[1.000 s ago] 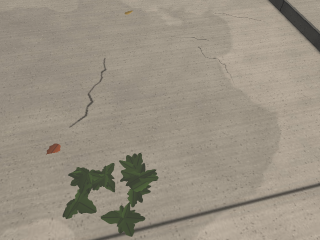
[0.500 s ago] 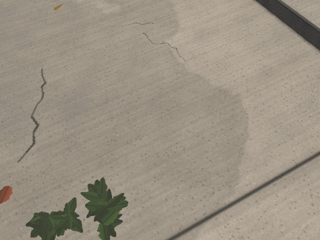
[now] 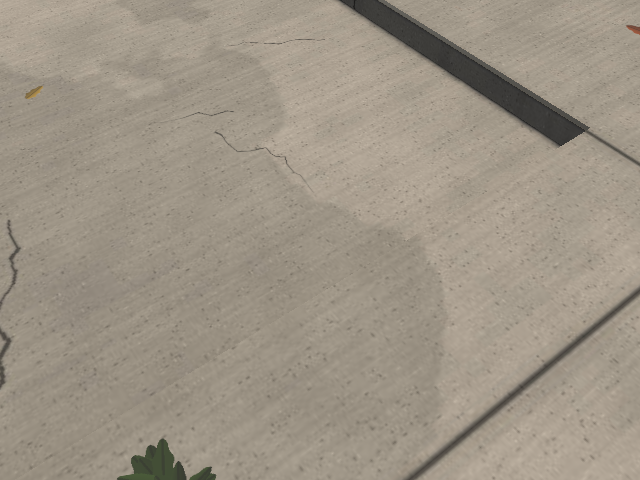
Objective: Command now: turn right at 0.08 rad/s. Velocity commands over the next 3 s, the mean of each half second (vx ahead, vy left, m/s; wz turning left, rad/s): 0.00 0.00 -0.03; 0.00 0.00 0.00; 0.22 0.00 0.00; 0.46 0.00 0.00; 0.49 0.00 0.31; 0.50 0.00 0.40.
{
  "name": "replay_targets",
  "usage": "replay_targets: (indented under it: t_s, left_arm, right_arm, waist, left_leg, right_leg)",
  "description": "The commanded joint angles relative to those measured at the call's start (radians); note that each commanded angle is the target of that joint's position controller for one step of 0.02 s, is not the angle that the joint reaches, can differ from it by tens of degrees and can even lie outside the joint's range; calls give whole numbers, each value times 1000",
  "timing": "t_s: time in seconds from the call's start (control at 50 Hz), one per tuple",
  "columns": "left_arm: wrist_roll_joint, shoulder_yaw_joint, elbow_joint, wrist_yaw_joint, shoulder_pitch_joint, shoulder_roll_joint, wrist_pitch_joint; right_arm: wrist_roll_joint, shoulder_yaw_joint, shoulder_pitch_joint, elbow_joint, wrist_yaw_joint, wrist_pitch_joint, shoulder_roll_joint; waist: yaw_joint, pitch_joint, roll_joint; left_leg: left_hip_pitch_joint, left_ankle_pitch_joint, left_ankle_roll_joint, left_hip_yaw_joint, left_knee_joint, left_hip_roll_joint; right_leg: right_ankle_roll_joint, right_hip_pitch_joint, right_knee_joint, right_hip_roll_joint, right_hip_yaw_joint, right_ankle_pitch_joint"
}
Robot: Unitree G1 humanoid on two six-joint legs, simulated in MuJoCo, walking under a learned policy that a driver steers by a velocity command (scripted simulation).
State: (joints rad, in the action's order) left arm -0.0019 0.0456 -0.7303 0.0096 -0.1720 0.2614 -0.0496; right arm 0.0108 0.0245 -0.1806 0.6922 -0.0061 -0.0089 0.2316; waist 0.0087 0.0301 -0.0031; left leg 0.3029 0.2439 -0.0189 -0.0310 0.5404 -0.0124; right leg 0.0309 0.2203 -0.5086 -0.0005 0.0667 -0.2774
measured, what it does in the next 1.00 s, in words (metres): stands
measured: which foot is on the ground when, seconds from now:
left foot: down 0.00-1.00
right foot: down 0.00-1.00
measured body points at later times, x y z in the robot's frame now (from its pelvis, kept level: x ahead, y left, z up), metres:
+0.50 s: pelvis +0.01 -0.02 +0.00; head +0.01 -0.02 +0.45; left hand +0.10 +0.23 -0.13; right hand +0.09 -0.28 -0.13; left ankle +0.03 +0.13 -0.73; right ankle -0.02 -0.14 -0.73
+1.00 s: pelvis +0.01 -0.02 +0.00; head +0.02 -0.02 +0.45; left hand +0.04 +0.23 -0.15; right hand +0.04 -0.27 -0.15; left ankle +0.03 +0.13 -0.73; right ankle -0.02 -0.14 -0.73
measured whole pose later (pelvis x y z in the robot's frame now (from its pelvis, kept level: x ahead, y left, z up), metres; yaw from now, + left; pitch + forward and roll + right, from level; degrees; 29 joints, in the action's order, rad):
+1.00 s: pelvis +0.01 -0.02 +0.00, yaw +0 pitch -2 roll +0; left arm 0.00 0.02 -1.04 0.04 -0.25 0.20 0.00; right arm 0.00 0.05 -0.25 1.05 -0.06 0.01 0.21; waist 0.00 0.04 0.01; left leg 0.22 0.24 -0.05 -0.04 0.49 -0.03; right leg 0.00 0.15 -0.49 0.02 0.05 -0.31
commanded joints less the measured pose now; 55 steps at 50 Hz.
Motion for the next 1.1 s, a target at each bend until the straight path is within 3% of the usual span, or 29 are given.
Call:
replay_targets:
  t_s: [0.02,0.04,0.08,0.2,0.58,1.08,1.1]
  left_arm:
    - [-10,27,60,-3,24,104,14]
    - [-18,18,51,-4,24,78,20]
    - [-14,19,39,0,17,94,34]
    - [-9,9,2,10,-14,74,49]
    - [0,4,-159,17,-57,49,59]
    - [4,-12,-307,30,-138,30,56]
    - [4,-14,-319,31,-158,22,54]
  right_arm:
    - [24,27,-22,-48,5,-30,119]
    - [19,32,8,-48,5,-29,124]
    - [11,33,16,-43,-4,-20,118]
    - [4,38,-14,-2,-18,-11,103]
    - [-7,52,-71,176,-45,1,102]
    - [-12,31,-106,362,-51,10,67]
    - [-12,27,-123,376,-51,12,53]
  waist:
    - [17,-106,-82]
    - [11,-80,-66]
    - [4,-43,-53]
    - [5,-17,-42]
    - [-1,-6,-5]
    - [-4,28,3]
    - [-5,6,-4]
  left_leg:
    - [-103,-54,-8,-13,-65,-21]
    - [-103,-65,-13,-11,-63,-21]
    - [-97,-113,-5,-14,-55,-24]
    - [-112,-119,-11,-14,-61,-23]
    - [-138,-166,-22,-8,-85,-25]
    - [-127,-133,-10,7,-113,-10]
    - [-134,-40,-8,25,-108,5]
  right_leg:
    - [-92,0,81,-77,79,117]
    - [-81,26,94,-73,79,69]
    - [-61,48,94,-60,69,78]
    - [-53,66,93,-50,64,69]
    - [-50,24,104,-19,25,132]
    - [-41,25,129,-1,-9,108]
    - [-45,18,140,6,-15,2]
Next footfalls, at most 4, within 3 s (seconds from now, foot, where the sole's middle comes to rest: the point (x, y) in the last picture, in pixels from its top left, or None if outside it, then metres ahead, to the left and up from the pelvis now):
1.78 right None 0.43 -0.12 -0.77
2.32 left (274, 359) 0.77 0.13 -0.77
2.82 right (336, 268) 1.11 -0.03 -0.87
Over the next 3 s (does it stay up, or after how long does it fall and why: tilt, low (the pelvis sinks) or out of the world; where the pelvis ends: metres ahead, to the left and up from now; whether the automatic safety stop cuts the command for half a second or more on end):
stays up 1.04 0.06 -0.10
